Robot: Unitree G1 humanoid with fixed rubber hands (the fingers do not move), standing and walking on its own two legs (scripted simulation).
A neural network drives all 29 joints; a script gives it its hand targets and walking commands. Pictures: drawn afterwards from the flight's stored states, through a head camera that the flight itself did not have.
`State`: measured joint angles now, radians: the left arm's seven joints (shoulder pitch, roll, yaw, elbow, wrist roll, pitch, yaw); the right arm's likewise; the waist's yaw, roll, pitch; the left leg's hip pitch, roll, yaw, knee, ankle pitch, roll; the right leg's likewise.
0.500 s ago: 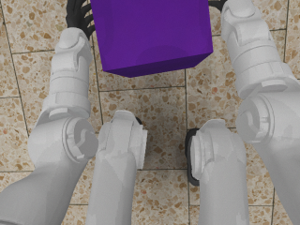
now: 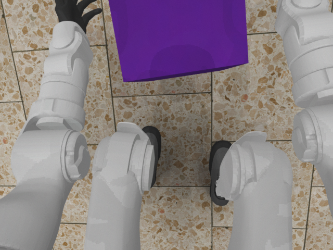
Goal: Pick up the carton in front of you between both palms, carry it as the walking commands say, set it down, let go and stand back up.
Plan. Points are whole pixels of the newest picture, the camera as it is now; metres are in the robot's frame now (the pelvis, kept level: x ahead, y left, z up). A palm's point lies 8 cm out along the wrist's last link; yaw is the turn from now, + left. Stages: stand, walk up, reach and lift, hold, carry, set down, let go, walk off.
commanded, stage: set down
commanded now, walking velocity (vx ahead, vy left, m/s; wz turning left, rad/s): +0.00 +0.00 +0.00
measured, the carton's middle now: (178, 27) +0.52 +0.04 -0.24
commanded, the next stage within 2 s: let go in 0.94 s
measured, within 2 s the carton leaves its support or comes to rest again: neither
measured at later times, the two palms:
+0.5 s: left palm out of the picture +0.51 +0.23 +0.01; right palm out of the picture +0.58 -0.15 +0.01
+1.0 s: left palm out of the picture +0.50 +0.23 +0.16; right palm out of the picture +0.57 -0.16 +0.16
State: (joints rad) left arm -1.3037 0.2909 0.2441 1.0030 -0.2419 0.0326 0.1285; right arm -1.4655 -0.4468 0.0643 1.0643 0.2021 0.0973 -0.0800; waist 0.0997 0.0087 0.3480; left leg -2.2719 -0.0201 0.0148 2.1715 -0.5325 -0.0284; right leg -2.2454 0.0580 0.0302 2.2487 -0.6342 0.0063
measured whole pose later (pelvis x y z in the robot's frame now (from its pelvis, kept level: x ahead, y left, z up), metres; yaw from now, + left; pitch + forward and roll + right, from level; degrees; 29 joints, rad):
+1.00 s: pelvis +0.04 +0.00 +0.26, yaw -1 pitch +46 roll +1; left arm -0.96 0.16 0.38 0.74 -0.03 0.15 0.05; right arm -1.17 -0.33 -0.21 0.96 -0.05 0.18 0.02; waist 0.11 -0.03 -0.10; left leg -1.68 -0.02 -0.02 1.20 -0.33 -0.02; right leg -1.66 0.06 0.05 1.26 -0.41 0.00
